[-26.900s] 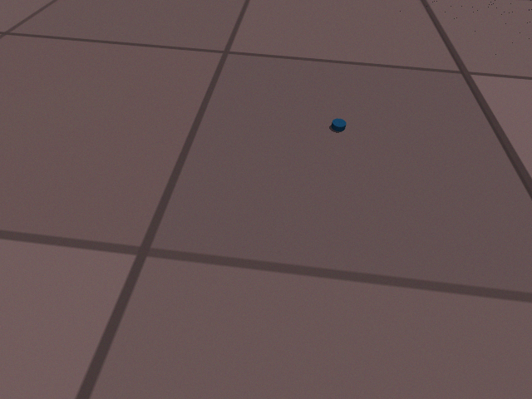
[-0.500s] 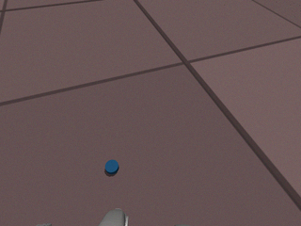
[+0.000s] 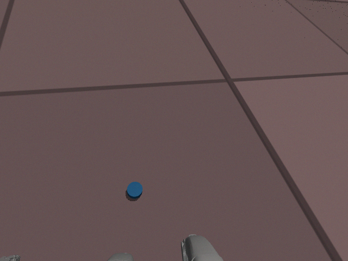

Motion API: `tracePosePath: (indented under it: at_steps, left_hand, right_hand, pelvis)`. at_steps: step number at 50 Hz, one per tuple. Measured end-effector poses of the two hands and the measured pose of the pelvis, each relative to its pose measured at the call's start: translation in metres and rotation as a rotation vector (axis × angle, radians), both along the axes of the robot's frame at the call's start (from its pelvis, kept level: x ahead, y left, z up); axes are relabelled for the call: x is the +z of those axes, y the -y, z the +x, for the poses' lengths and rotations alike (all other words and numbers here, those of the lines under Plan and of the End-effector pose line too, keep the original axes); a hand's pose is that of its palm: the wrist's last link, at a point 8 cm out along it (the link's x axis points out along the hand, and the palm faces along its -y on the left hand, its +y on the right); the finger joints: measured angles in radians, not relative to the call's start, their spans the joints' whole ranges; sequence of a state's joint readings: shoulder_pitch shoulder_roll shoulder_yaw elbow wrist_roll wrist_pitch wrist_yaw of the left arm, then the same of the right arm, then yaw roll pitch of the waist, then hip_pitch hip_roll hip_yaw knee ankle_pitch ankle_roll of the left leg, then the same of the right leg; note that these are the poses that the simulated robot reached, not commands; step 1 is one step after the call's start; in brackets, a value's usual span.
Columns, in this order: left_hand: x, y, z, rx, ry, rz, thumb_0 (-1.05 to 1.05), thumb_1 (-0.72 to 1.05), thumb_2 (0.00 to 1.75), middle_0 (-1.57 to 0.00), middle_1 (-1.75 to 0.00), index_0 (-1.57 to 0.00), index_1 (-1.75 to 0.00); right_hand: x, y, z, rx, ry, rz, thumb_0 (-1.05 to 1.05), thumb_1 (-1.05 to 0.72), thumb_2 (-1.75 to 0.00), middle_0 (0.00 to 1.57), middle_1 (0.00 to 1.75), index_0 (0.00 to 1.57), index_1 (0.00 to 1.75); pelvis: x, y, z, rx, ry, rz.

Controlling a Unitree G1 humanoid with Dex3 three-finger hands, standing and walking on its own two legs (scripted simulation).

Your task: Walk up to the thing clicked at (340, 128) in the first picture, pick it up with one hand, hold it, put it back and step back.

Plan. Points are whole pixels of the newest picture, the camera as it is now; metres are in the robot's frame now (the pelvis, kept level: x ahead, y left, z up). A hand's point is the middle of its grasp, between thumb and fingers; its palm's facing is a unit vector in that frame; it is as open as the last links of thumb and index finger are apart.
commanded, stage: walk up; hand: left
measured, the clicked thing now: (134, 190) +0.53 +0.11 -0.74
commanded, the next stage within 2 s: none
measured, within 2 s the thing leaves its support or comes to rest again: neither
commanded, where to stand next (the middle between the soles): +0.16 -0.13 m, yaw +0 degrees
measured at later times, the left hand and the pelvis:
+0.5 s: hand out of the picture +0.06 +0.20 -0.17, palm faces -0.13 -0.92 -0.37, open 7.4 cm; pelvis -0.06 -0.09 -0.03, yaw -8 degrees
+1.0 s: hand out of the picture +0.05 +0.24 -0.15, palm faces -0.01 -0.86 -0.51, open 7.4 cm; pelvis -0.02 -0.07 -0.02, yaw +1 degrees
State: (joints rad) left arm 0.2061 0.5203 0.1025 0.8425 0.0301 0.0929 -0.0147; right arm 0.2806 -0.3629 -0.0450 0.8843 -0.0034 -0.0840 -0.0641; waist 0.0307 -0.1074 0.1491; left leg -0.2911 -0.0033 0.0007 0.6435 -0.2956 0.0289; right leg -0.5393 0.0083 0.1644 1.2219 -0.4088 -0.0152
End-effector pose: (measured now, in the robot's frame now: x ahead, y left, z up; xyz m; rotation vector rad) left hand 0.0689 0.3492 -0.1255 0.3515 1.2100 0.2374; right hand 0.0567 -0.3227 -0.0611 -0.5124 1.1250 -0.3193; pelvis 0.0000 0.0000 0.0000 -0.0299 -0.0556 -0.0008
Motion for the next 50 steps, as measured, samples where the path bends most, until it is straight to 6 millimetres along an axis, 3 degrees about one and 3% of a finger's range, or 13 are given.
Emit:
tracePosePath:
  at_steps: [6, 11, 16, 23, 26, 28, 32, 35, 40, 45, 50]
  left_hand:
    - [-0.026, 0.025, 0.012, -0.032, 0.001, -0.091, 0.01, 0.91, 0.90, -0.20, -0.30, -0.20, -0.30]
    - [-0.038, 0.054, 0.004, -0.074, -0.044, -0.135, 0.01, 0.91, 0.90, -0.20, -0.30, -0.20, -0.30]
    - [-0.039, 0.074, -0.001, -0.126, -0.046, -0.124, 0.01, 0.91, 0.90, -0.21, -0.30, -0.20, -0.30]
    - [-0.019, 0.098, -0.004, -0.165, 0.011, -0.059, 0.01, 0.91, 0.90, -0.21, -0.30, -0.20, -0.30]
    - [-0.005, 0.109, -0.019, -0.146, 0.067, -0.001, 0.01, 0.91, 0.90, -0.21, -0.30, -0.20, -0.30]
    - [0.007, 0.116, -0.037, -0.114, 0.077, 0.031, 0.01, 0.91, 0.90, -0.21, -0.30, -0.20, -0.30]
    - [0.036, 0.125, -0.070, -0.064, 0.029, 0.082, 0.01, 0.91, 0.90, -0.21, -0.30, -0.20, -0.30]
    - [0.056, 0.119, -0.085, -0.038, -0.019, 0.145, 0.01, 0.90, 0.90, -0.21, -0.30, -0.21, -0.30]
    - [0.070, 0.103, -0.080, -0.001, -0.036, 0.227, 0.01, 0.90, 0.90, -0.21, -0.30, -0.21, -0.30]
    - [0.058, 0.091, -0.050, -0.015, 0.022, 0.208, 0.01, 0.90, 0.90, -0.21, -0.30, -0.21, -0.30]
    - [0.021, 0.076, -0.027, -0.028, 0.050, 0.137, 0.01, 0.90, 0.90, -0.21, -0.30, -0.21, -0.30]
  right_hand:
    - [0.031, 0.025, -0.013, -0.029, -0.025, -0.128, 0.01, -0.90, -0.90, 0.21, 0.30, 0.22, 0.30]
    - [0.034, 0.040, -0.019, -0.037, -0.005, -0.149, 0.01, -0.90, -0.90, 0.21, 0.30, 0.21, 0.30]
    - [0.020, 0.055, -0.038, -0.032, 0.030, -0.124, 0.01, -0.90, -0.90, 0.21, 0.30, 0.21, 0.30]
    - [-0.015, 0.103, -0.094, -0.076, 0.030, -0.052, 0.01, -0.89, -0.90, 0.21, 0.30, 0.22, 0.30]
    - [-0.040, 0.130, -0.113, -0.103, -0.009, -0.022, 0.01, -0.90, -0.90, 0.21, 0.30, 0.22, 0.30]
    - [-0.051, 0.135, -0.119, -0.129, -0.039, 0.019, 0.01, -0.90, -0.90, 0.20, 0.30, 0.21, 0.30]
    - [-0.059, 0.130, -0.110, -0.127, -0.050, 0.138, 0.01, -0.90, -0.90, 0.20, 0.30, 0.21, 0.30]
    - [-0.065, 0.122, -0.101, -0.111, -0.060, 0.205, 0.01, -0.90, -0.90, 0.20, 0.30, 0.21, 0.30]
    - [-0.080, 0.102, -0.092, -0.101, -0.138, 0.268, 0.01, -0.90, -0.90, 0.20, 0.30, 0.21, 0.30]
    - [-0.086, 0.078, -0.068, -0.059, -0.196, 0.273, 0.01, -0.90, -0.90, 0.20, 0.30, 0.21, 0.30]
    - [-0.077, 0.056, -0.018, 0.017, -0.137, 0.232, 0.01, -0.90, -0.90, 0.20, 0.30, 0.21, 0.30]
  pelvis:
    - [0.000, 0.003, -0.009, -0.015, -0.001, -0.001]
    - [-0.003, 0.011, -0.022, -0.037, -0.010, -0.004]
    - [-0.012, 0.028, -0.040, -0.079, -0.012, 0.008]
    - [-0.028, 0.072, -0.056, -0.141, 0.004, 0.033]
    - [-0.035, 0.093, -0.059, -0.125, 0.015, 0.007]
    - [-0.032, 0.102, -0.056, -0.113, 0.022, 0.019]
    - [-0.011, 0.106, -0.047, -0.112, 0.030, 0.025]
    - [-0.003, 0.106, -0.040, -0.101, 0.033, 0.024]
    - [-0.003, 0.101, -0.033, -0.062, 0.021, 0.025]
    - [-0.011, 0.088, -0.027, -0.011, -0.004, 0.020]
    - [-0.023, 0.068, -0.020, 0.021, 0.003, 0.069]
